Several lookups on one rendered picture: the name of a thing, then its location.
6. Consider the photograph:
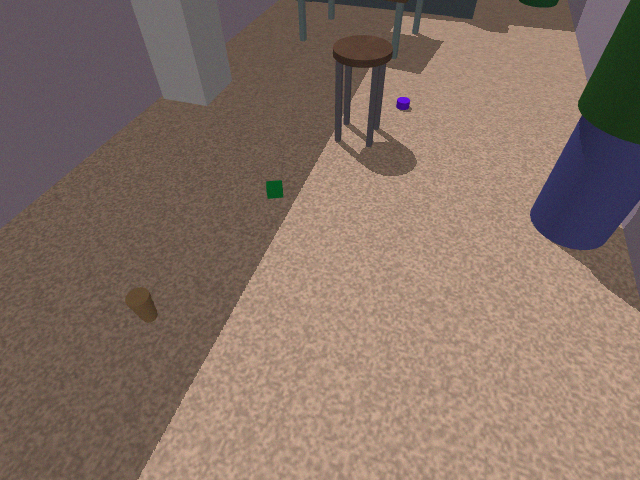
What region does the stool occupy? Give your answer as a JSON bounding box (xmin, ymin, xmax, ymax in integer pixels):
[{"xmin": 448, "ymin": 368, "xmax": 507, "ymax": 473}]
[{"xmin": 333, "ymin": 35, "xmax": 393, "ymax": 148}]

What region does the coffee table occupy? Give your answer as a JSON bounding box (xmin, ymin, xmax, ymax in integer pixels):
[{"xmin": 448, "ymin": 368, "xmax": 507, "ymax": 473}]
[{"xmin": 298, "ymin": 0, "xmax": 424, "ymax": 59}]

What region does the sofa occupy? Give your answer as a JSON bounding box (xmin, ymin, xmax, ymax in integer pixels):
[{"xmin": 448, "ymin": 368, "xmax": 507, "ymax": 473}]
[{"xmin": 297, "ymin": 0, "xmax": 477, "ymax": 19}]

